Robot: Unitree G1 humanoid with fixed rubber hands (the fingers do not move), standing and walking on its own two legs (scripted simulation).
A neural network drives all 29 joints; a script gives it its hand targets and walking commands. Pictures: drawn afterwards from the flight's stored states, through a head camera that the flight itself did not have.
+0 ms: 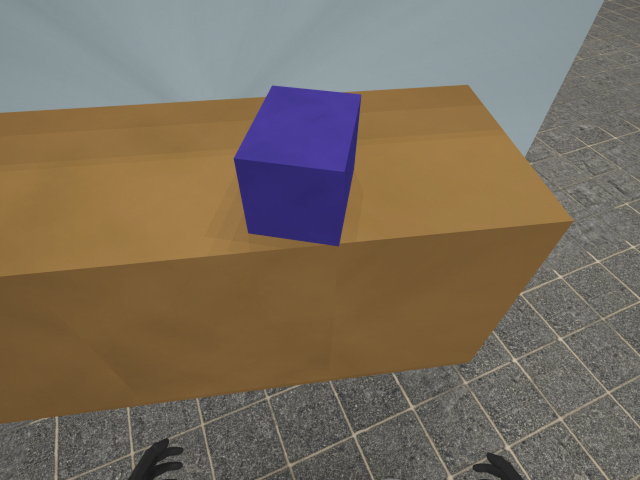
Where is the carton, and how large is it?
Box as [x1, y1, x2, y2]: [234, 86, 360, 245]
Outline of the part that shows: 272,86 234,157 248,232 338,245 354,164 360,94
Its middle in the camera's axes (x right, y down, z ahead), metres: -0.03 -0.15 +0.74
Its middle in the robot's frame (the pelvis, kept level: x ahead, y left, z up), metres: +0.65 +0.02 +0.01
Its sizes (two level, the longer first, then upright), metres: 0.235 0.175 0.175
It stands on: a pedestal, 0.68 m high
